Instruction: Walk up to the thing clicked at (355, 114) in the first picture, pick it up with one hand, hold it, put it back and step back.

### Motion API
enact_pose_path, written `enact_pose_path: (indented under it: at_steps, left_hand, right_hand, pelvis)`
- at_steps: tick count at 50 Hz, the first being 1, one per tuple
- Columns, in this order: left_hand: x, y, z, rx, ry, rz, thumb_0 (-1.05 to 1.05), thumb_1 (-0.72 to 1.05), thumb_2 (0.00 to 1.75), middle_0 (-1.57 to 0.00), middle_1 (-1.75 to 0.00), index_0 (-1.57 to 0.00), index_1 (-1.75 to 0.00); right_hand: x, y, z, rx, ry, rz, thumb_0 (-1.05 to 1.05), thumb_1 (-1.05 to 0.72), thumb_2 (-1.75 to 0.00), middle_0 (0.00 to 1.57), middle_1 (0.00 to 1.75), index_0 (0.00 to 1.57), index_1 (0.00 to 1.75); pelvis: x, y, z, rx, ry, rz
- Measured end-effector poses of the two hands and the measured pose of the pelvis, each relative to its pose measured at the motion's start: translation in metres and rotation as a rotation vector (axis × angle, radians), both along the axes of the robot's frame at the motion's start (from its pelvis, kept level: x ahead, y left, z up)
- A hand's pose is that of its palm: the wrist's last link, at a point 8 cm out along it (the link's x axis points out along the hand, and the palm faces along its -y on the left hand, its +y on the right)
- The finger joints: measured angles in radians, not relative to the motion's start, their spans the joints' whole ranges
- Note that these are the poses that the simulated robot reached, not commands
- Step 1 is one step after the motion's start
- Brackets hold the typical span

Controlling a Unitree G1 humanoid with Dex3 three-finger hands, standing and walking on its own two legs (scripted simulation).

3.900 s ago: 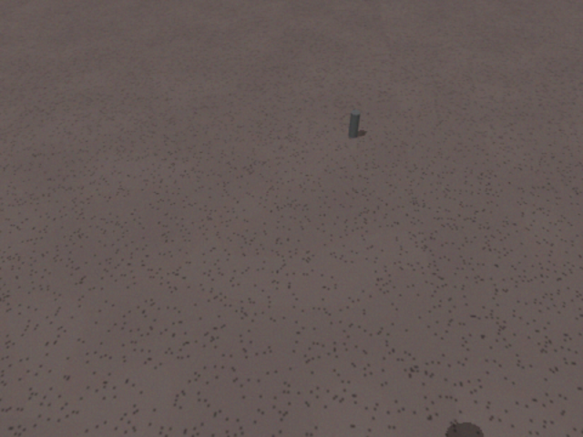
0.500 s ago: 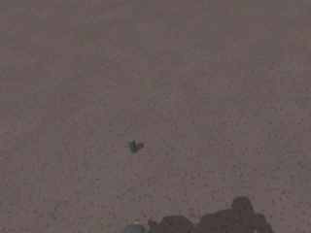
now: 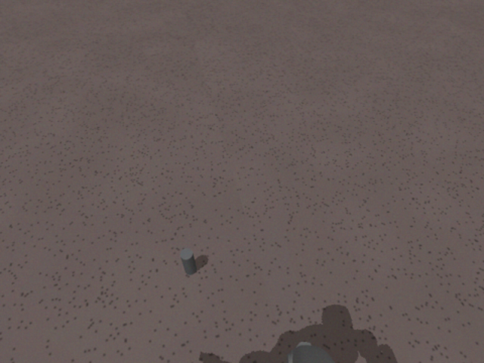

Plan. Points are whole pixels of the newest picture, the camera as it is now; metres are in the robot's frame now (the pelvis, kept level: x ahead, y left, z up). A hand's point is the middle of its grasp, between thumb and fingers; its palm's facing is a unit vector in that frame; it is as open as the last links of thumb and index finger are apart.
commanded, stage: walk up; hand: left
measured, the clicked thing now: (188, 262) +0.61 +0.22 -0.70
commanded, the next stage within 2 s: none
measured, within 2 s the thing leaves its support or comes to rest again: neither
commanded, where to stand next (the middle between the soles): +0.25 +0.00 m, yaw +0 degrees
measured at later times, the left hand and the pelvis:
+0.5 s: hand (103, 349) +0.19 +0.28 -0.16, palm faces -0.02 -0.92 -0.39, open 7.4 cm; pelvis +0.14 +0.00 -0.02, yaw +0 degrees
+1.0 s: hand (123, 300) +0.28 +0.26 -0.16, palm faces -0.05 -0.93 -0.36, open 7.4 cm; pelvis +0.21 +0.00 -0.01, yaw -2 degrees
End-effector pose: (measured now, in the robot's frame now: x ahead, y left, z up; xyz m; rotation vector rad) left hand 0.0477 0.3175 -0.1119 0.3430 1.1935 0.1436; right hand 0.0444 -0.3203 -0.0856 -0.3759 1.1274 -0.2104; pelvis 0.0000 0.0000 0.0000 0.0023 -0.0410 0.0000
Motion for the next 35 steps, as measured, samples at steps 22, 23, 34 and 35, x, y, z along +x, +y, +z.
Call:
enact_pose_path:
  at_steps: [22,23,34,35]
  left_hand:
    - [0.125,-0.010,0.012,0.073,-0.054,0.032,0.00,0.90,0.90,-0.21,-0.30,-0.20,-0.30]
    - [0.128,-0.006,0.006,0.069,-0.044,0.036,0.00,0.90,0.90,-0.21,-0.30,-0.20,-0.30]
    - [0.171,0.003,-0.022,0.017,0.027,0.008,0.01,0.90,0.90,-0.21,-0.30,-0.20,-0.30]
    - [0.173,0.003,-0.021,0.020,0.032,0.006,0.01,0.90,0.90,-0.21,-0.30,-0.20,-0.30]
  right_hand:
    - [0.158,-0.006,-0.033,0.042,0.032,0.033,0.01,-0.90,-0.90,0.20,0.30,0.20,0.30]
    - [0.164,-0.003,-0.033,0.032,0.026,0.030,0.01,-0.90,-0.90,0.20,0.30,0.20,0.30]
    - [0.192,0.018,-0.021,0.000,-0.010,-0.005,0.01,-0.90,-0.90,0.21,0.30,0.20,0.30]
    - [0.192,0.015,-0.022,-0.001,-0.007,-0.009,0.01,-0.90,-0.90,0.21,0.30,0.20,0.30]
  pelvis:
    - [0.131,-0.011,-0.010,-0.012,-0.008,0.000]
    - [0.135,-0.007,-0.013,-0.015,-0.009,-0.001]
    - [0.165,0.008,-0.015,-0.006,0.001,-0.028]
    - [0.167,0.007,-0.015,-0.005,0.003,-0.029]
